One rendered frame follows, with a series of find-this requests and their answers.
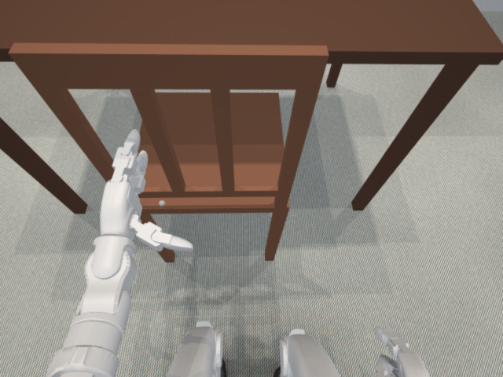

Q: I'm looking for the left robot thigh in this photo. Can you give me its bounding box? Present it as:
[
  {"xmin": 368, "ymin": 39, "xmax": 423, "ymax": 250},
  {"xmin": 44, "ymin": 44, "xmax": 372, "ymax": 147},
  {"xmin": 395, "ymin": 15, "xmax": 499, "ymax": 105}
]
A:
[{"xmin": 166, "ymin": 327, "xmax": 222, "ymax": 377}]

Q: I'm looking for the right robot thigh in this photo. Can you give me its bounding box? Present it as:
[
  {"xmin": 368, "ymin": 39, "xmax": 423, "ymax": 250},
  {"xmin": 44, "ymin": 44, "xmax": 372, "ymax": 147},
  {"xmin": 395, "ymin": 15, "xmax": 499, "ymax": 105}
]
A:
[{"xmin": 280, "ymin": 334, "xmax": 341, "ymax": 377}]

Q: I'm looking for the table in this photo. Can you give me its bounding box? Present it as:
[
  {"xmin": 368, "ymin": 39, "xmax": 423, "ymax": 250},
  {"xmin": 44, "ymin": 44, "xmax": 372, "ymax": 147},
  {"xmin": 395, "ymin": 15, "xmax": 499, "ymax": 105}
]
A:
[{"xmin": 0, "ymin": 0, "xmax": 503, "ymax": 214}]

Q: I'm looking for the robot thigh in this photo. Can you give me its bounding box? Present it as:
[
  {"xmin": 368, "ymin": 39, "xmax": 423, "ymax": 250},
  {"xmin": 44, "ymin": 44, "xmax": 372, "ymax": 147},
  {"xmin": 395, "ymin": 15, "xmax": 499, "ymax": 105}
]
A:
[
  {"xmin": 280, "ymin": 334, "xmax": 341, "ymax": 377},
  {"xmin": 166, "ymin": 327, "xmax": 222, "ymax": 377}
]

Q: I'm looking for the robot right hand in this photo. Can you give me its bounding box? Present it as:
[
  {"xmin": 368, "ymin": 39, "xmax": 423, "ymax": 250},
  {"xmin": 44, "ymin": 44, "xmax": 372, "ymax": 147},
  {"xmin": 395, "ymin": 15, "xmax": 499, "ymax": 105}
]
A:
[{"xmin": 372, "ymin": 326, "xmax": 430, "ymax": 377}]

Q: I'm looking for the robot left hand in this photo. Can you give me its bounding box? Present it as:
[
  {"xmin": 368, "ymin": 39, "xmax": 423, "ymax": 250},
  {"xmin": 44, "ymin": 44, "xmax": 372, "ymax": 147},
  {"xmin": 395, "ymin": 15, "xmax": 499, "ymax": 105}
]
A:
[{"xmin": 100, "ymin": 129, "xmax": 193, "ymax": 252}]

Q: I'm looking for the left robot forearm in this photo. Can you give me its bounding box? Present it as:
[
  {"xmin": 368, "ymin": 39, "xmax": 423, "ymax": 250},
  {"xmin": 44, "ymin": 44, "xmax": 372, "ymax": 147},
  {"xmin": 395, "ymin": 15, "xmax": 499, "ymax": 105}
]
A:
[{"xmin": 45, "ymin": 234, "xmax": 137, "ymax": 377}]

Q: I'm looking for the chair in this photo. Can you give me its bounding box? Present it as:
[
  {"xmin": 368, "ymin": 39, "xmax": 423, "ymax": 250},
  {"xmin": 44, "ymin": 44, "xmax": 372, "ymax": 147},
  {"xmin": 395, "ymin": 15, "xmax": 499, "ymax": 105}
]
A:
[{"xmin": 8, "ymin": 43, "xmax": 329, "ymax": 262}]

